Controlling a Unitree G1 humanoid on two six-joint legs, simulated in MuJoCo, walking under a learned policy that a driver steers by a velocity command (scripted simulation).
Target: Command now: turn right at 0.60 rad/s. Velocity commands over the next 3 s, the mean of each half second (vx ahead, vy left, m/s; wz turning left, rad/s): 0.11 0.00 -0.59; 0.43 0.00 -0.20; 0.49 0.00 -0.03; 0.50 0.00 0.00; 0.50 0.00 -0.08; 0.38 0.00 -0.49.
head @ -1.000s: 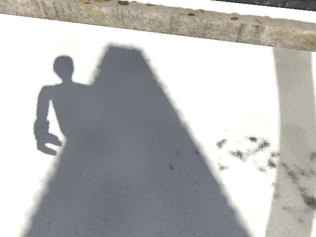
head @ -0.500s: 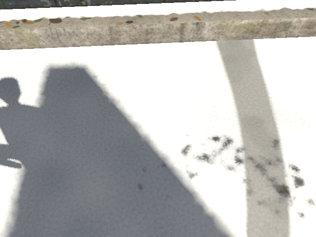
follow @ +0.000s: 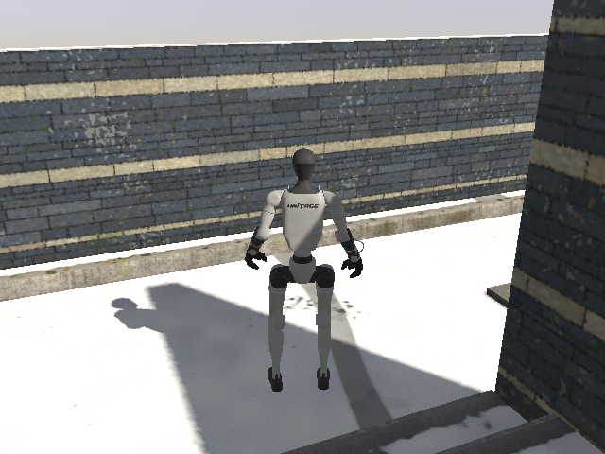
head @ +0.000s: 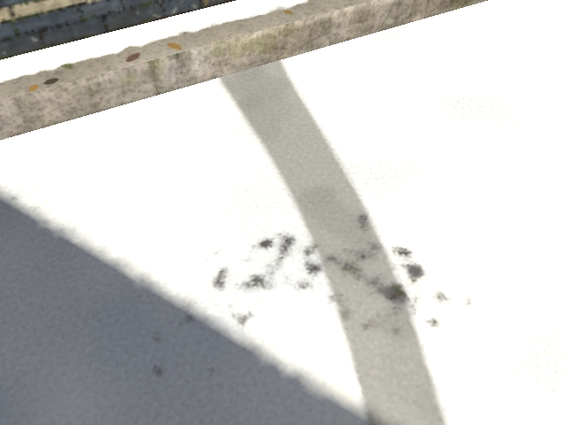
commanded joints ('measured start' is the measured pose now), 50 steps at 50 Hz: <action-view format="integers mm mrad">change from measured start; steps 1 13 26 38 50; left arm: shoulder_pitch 142 19 1 -178 141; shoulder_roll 274 179 144 14 113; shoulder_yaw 85 39 16 -30 5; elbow -54 -33 -53 -48 73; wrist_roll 8 11 -8 3 18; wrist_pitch -18 -56 -104 -158 -154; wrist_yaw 26 45 33 -24 -14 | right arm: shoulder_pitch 20 -62 135 247 142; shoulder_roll -41 -85 -156 -154 -118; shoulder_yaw -4 -20 -43 -15 13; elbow -74 -79 -38 33 -30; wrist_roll -64 -24 -38 -6 6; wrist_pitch -18 -15 -112 -91 -122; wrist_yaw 6 -11 23 9 13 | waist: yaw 24 36 -19 -90 79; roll -315 -149 149 113 -94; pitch -176 -162 36 43 -113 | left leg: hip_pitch -335 -293 219 162 -490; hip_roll -19 -124 259 84 -4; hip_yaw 17 -227 -796 -274 -226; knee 425 349 -376 -399 677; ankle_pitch -283 -41 -467 210 -37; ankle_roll -21 -54 290 217 64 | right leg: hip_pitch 412 173 -558 -336 321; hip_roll -283 -155 46 -21 -254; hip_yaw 423 383 249 10 425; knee -150 -206 491 109 -308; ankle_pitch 723 249 -265 171 -29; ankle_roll -194 -245 -38 25 -244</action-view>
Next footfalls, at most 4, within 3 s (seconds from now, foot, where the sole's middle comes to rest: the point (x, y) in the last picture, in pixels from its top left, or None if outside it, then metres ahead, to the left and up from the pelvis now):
0.46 left None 0.09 0.10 -0.77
0.90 right None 0.26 -0.26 -0.77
1.42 left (362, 338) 0.65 -0.16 -0.77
1.96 right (476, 270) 0.84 -0.49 -0.77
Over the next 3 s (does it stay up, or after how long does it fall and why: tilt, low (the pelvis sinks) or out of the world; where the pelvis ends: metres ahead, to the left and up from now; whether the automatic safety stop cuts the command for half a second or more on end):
stays up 1.19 -0.53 -0.01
